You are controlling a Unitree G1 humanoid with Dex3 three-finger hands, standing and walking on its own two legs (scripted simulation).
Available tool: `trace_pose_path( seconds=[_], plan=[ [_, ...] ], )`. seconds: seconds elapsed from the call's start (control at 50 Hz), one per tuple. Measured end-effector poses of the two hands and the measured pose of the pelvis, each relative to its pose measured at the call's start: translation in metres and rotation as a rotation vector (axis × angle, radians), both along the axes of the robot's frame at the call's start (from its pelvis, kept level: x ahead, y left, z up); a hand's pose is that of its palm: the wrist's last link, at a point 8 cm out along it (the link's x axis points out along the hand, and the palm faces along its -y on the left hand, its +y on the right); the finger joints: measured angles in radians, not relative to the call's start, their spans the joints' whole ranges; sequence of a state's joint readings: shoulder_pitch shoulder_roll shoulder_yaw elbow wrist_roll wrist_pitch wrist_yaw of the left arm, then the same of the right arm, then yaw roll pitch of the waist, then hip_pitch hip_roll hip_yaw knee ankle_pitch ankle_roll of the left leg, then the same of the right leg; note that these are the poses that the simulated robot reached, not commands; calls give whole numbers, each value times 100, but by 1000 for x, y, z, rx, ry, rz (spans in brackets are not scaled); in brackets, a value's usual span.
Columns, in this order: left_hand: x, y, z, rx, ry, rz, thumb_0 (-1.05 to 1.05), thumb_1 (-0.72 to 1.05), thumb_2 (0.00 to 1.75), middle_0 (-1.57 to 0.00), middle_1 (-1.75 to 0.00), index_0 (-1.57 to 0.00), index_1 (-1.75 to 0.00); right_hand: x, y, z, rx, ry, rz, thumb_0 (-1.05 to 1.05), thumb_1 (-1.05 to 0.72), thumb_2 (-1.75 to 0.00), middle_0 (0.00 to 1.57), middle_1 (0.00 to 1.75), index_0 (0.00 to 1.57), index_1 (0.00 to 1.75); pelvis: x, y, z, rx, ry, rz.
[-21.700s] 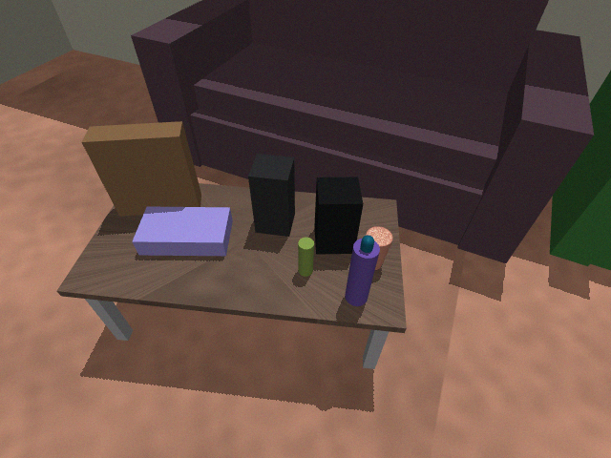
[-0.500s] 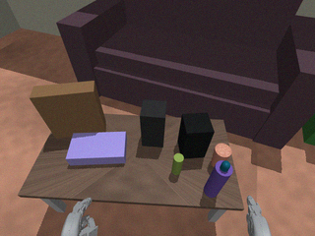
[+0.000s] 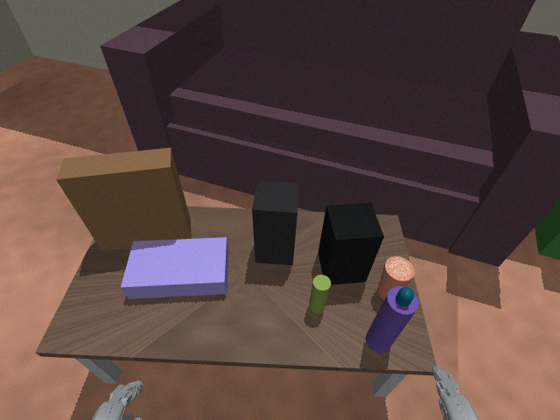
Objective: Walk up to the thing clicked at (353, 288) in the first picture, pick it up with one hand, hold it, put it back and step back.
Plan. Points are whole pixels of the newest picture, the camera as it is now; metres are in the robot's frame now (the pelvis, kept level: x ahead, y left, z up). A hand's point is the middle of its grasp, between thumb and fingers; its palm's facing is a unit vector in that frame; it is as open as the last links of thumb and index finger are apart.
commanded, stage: home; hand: right
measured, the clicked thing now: (391, 318) +0.40 -0.24 -0.26
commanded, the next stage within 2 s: stand in 1.60 s
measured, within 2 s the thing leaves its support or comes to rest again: neither
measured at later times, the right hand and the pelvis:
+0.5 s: hand out of the picture +0.05 -0.26 -0.12, palm faces +0.00 +0.93 -0.37, open 17.4 cm; pelvis +0.00 -0.02 +0.04, yaw +0 degrees
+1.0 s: hand out of the picture +0.03 -0.26 -0.12, palm faces -0.03 +0.93 -0.36, open 17.4 cm; pelvis -0.02 -0.01 +0.04, yaw +0 degrees
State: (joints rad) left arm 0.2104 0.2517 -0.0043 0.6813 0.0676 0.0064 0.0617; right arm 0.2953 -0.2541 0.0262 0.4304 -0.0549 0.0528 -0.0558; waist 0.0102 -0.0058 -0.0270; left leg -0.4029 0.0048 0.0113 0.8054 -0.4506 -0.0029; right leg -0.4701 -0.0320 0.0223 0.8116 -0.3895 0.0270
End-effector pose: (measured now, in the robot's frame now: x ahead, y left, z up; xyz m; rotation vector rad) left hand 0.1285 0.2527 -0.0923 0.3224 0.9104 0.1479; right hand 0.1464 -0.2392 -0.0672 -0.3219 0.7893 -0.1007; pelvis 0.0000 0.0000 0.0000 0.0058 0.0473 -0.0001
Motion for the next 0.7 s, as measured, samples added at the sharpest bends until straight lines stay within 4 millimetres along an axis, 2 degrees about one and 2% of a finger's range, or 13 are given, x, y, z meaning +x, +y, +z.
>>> trace_pose_path(
  seconds=[0.12, 0.24, 0.44, 0.7],
  plan=[
    [-29, 12, 1, -9, 129, 45, 1, 90, 90, -20, -30, -21, -30, -24, -32, -11, -20, 147, -47, -1, 54, -5, 6, 5, 6, 5, 6, -5, 14, -6, -38, -3],
    [-49, 12, 1, -11, 216, 78, 1, 90, 90, -20, -30, -20, -30, -51, -52, -12, -37, 261, -112, -1, 54, -5, 6, 5, 5, 5, 8, -11, 25, -10, -67, 0],
    [-65, 5, -1, -38, 278, 93, 1, 90, 90, -20, -30, -21, -30, -92, -62, -11, -52, 382, -169, -1, 54, -5, 6, 5, 5, 5, 1, -15, 36, -14, -109, -1],
    [-84, 20, 5, -16, 297, 112, 1, 90, 90, -20, -30, -21, -30, -115, -66, -10, -57, 418, -173, 0, 53, -6, 6, 5, 5, 6, -14, -14, 40, -14, -127, -1]
  ],
)
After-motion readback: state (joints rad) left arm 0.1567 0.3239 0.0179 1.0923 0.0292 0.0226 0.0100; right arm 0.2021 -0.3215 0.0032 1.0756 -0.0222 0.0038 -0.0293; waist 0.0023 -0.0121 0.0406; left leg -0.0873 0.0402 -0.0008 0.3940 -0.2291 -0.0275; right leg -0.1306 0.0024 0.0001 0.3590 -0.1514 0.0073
